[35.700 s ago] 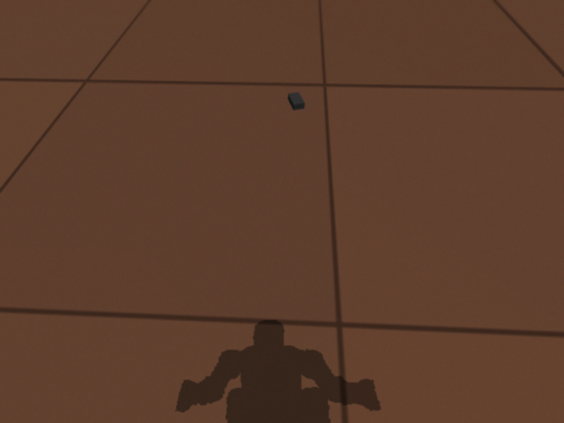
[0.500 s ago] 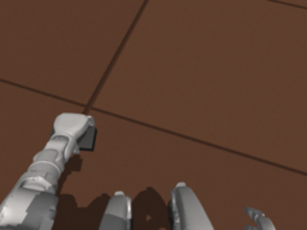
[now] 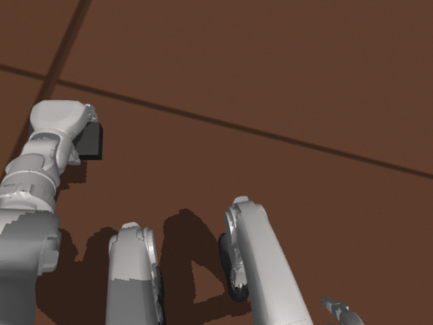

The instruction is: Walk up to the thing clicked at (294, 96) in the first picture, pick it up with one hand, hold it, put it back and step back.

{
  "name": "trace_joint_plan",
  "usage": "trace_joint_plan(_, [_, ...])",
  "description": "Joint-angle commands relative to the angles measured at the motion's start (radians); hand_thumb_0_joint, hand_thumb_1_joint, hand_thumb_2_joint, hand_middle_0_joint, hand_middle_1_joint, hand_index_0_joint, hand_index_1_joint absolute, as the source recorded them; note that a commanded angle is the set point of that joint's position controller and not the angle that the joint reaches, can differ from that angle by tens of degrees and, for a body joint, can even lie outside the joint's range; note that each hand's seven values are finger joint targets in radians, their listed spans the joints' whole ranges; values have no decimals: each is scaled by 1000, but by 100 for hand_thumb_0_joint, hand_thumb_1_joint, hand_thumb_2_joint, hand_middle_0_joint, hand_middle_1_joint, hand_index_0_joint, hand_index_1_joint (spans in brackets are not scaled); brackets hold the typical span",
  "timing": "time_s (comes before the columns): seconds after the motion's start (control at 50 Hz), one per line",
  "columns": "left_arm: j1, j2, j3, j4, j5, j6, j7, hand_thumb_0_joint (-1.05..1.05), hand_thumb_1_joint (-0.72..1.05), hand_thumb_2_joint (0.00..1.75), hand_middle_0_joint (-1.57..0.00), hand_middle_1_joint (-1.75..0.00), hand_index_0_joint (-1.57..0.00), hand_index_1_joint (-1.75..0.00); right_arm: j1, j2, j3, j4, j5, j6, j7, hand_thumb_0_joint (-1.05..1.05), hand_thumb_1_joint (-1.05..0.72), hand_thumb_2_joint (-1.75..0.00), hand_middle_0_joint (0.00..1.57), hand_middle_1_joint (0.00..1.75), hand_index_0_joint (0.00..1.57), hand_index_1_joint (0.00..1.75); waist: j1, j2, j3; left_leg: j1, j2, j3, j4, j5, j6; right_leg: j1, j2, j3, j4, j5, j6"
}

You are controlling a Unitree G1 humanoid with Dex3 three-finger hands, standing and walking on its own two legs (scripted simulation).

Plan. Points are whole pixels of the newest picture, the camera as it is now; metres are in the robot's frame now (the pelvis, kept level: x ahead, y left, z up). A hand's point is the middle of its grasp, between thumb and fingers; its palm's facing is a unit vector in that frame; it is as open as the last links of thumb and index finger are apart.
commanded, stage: crouch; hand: left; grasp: from above
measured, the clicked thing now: (67, 141) +0.50 +0.22 -0.17
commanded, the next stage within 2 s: lower in 1.16 s
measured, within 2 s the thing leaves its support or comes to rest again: neither
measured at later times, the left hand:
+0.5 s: hand (85, 141) +0.52 +0.20 -0.24, palm faces -0.47 +0.02 -0.88, open 9.7 cm
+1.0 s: hand (88, 141) +0.54 +0.21 -0.28, palm faces -0.45 +0.03 -0.89, open 9.7 cm
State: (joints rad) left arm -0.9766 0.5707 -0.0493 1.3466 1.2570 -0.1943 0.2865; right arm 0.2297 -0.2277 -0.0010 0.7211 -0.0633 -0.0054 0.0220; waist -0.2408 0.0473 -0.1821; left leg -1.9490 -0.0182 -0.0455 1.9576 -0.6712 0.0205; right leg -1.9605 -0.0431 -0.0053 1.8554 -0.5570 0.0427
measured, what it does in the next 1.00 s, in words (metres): lowers itself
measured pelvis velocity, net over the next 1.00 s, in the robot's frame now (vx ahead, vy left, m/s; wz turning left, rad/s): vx -0.01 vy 0.00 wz -0.07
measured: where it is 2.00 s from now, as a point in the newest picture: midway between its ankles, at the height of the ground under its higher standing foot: (196, 295)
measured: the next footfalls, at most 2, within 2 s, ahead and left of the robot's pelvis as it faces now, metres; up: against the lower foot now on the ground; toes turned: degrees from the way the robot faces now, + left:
none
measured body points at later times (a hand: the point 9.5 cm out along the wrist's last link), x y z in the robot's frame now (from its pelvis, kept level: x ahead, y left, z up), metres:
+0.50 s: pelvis +0.00 -0.01 -0.09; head +0.26 +0.03 +0.28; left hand +0.54 +0.20 -0.19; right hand +0.01 -0.29 -0.19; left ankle +0.07 +0.11 -0.44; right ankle +0.11 -0.15 -0.44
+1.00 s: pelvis -0.01 +0.00 -0.13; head +0.26 +0.05 +0.23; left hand +0.56 +0.21 -0.23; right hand -0.02 -0.27 -0.21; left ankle +0.07 +0.11 -0.44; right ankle +0.11 -0.15 -0.43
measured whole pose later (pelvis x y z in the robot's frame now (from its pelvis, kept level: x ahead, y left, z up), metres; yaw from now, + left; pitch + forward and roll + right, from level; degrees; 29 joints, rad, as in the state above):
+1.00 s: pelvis -0.01 +0.00 -0.13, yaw -4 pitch +36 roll -9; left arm -1.23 0.84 -0.01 1.57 1.35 -0.25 0.32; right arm 0.21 -0.28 0.14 0.68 -0.14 -0.01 0.12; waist -0.38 0.00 0.00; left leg -2.31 -0.04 -0.12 2.38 -0.70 0.01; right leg -2.29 -0.04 -0.05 2.22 -0.56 0.05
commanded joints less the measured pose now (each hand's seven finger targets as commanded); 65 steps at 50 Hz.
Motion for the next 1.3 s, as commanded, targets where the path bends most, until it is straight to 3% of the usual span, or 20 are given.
trace_joint_plan(0.0, [-442, 228, 39, -141, 22, -8, 65, 0, 86, 48, -113, -44, -118, -38, 193, -242, -75, -30, -20, -20, 10, 0, -90, -90, 20, 30, 20, 30, -32, 239, -651, 461, -10, -23, -209, 193, -25, 258, 22, -64, -101, 103, -89])
trace_joint_plan(0.14, [-507, 271, 64, -158, 20, 4, 58, 0, 79, 48, -110, -39, -113, -36, 225, -263, -79, -26, -39, -21, 45, 0, -90, -90, 20, 30, 20, 30, -56, 283, -729, 468, -11, -8, -97, 316, -26, 240, 11, -71, -15, 188, -85])
trace_joint_plan(0.2, [-550, 299, 71, -184, 14, -5, 46, 0, 80, 50, -112, -39, -115, -37, 227, -260, -79, -30, -43, -16, 54, 0, -90, -90, 20, 30, 20, 30, -66, 271, -755, 413, -17, 14, -53, 296, -15, 274, 19, -69, 4, 194, -82])
trace_joint_plan(0.22, [-533, 310, 76, -138, 15, -6, 44, 0, 81, 54, -113, -40, -115, -38, 231, -263, -76, -26, -44, -15, 57, 0, -90, -90, 20, 30, 20, 30, -73, 255, -712, 363, -17, 16, -42, 273, -14, 266, 16, -69, 13, 181, -80])
trace_joint_plan(0.24, [-511, 283, 65, -115, 11, -9, 39, 0, 82, 54, -114, -40, -116, -38, 229, -259, -73, -28, -49, -14, 61, 0, -90, -90, 20, 30, 20, 30, -84, 226, -685, 339, -19, 21, -27, 262, -9, 273, 19, -69, 11, 180, -77])
trace_joint_plan(0.32, [-509, 355, 89, -88, 25, -24, 38, 0, 79, 54, -112, -40, -114, -38, 222, -267, -61, -30, -52, -8, 71, 0, -90, -90, 20, 30, 20, 30, -74, 217, -666, 268, -26, 34, 8, 237, 0, 284, 25, -68, 38, 170, -75])
trace_joint_plan(0.38, [-518, 349, 80, -60, 32, -38, 37, 0, 80, 52, -111, -41, -114, -39, 222, -272, -47, -28, -59, -3, 81, 0, -90, -90, 20, 30, 20, 30, -95, 224, -618, 224, -26, 35, 31, 226, 2, 266, 31, -75, 56, 164, -74])
trace_joint_plan(0.4, [-551, 378, 88, -80, 35, -43, 41, 0, 78, 51, -110, -40, -113, -38, 220, -277, -43, -25, -57, -3, 80, 0, -90, -90, 20, 30, 20, 30, -84, 233, -640, 229, -23, 30, 36, 232, 0, 247, 31, -80, 67, 163, -77])
trace_joint_plan(0.54, [-547, 392, 77, 1, 55, -53, 51, 0, 78, 54, -111, -43, -113, -41, 228, -296, -13, -35, -66, -1, 92, 0, -90, -90, 20, 30, 20, 30, -116, 268, -590, 205, -19, 18, 75, 236, -3, 203, 38, -103, 114, 165, -75])
trace_joint_plan(0.58, [-574, 427, 86, -11, 55, -56, 56, 0, 78, 52, -110, -42, -113, -39, 222, -304, -6, -37, -65, 1, 93, 0, -90, -90, 20, 30, 20, 30, -110, 280, -605, 203, -19, 14, 79, 231, -5, 189, 40, -109, 128, 159, -76])
trace_joint_plan(0.7, [-629, 430, 69, 17, 57, -65, 65, 0, 76, 50, -108, -41, -111, -38, 205, -313, 15, -34, -71, -1, 90, 0, -90, -90, 20, 30, 20, 30, -146, 298, -554, 161, -15, 2, 104, 159, -3, 117, 45, -128, 153, 109, -76])
trace_joint_plan(0.74, [-619, 426, 58, 47, 63, -66, 66, 0, 76, 49, -108, -41, -112, -38, 206, -313, 22, -34, -71, -2, 93, 0, -90, -90, 20, 30, 20, 30, -152, 311, -550, 163, -16, -2, 111, 164, -6, 116, 50, -134, 169, 112, -78])
trace_joint_plan(0.8, [-632, 468, 71, 49, 71, -66, 74, 0, 75, 51, -109, -41, -112, -39, 208, -322, 35, -31, -74, 0, 90, 0, -90, -90, 20, 30, 20, 30, -144, 303, -559, 129, -19, 4, 126, 162, -1, 125, 49, -133, 172, 118, -74])
trace_joint_plan(0.84, [-639, 448, 64, 61, 69, -64, 73, 0, 75, 53, -110, -41, -112, -39, 206, -326, 44, -36, -78, -3, 91, 0, -91, -90, 20, 30, 20, 30, -164, 335, -526, 141, -13, -14, 118, 151, -9, 76, 43, -143, 190, 111, -76])
trace_joint_plan(0.92, [-646, 461, 58, 66, 78, -58, 72, 0, 74, 50, -109, -41, -111, -39, 205, -332, 52, -40, -79, -6, 90, 0, -91, -90, 20, 30, 20, 30, -175, 331, -514, 136, -13, -15, 142, 157, -8, 69, 43, -146, 195, 117, -76])
trace_joint_plan(0.96, [-654, 482, 59, 37, 77, -58, 73, 0, 75, 49, -111, -38, -112, -37, 201, -337, 57, -39, -74, -2, 89, 0, -91, -90, 20, 30, 20, 30, -158, 349, -534, 136, -14, -9, 150, 173, -6, 80, 46, -143, 201, 136, -77])
trace_joint_plan(1.02, [-634, 487, 61, 48, 82, -53, 72, 0, 77, 52, -112, -42, -114, -40, 208, -339, 61, -48, -73, 0, 90, 0, -91, -90, 20, 30, 20, 30, -160, 370, -549, 150, -13, -16, 146, 180, -11, 76, 47, -153, 214, 139, -78])
trace_joint_plan(1.12, [-631, 467, 49, 66, 69, -43, 62, 0, 80, 53, -115, -42, -116, -41, 210, -348, 66, -56, -74, 2, 91, 0, -91, -90, 20, 30, 20, 30, -181, 342, -487, 117, -12, -17, 166, 176, -8, 56, 48, -156, 210, 136, -79])
trace_joint_plan(1.26, [-624, 497, 62, 10, 69, -50, 44, 0, 77, 58, -117, -42, -116, -43, 231, -354, 73, -65, -79, 9, 96, 0, -91, -90, 20, 30, 20, 30, -179, 350, -520, 111, -15, -6, 196, 219, -8, 110, 50, -155, 211, 168, -80])
trace_joint_plan(1.28, [-612, 493, 63, 45, 67, -46, 42, 0, 78, 57, -117, -42, -117, -43, 226, -364, 71, -66, -81, 10, 94, 0, -92, -90, 20, 30, 20, 30, -184, 325, -479, 97, -14, -14, 198, 204, -10, 76, 46, -158, 207, 151, -82])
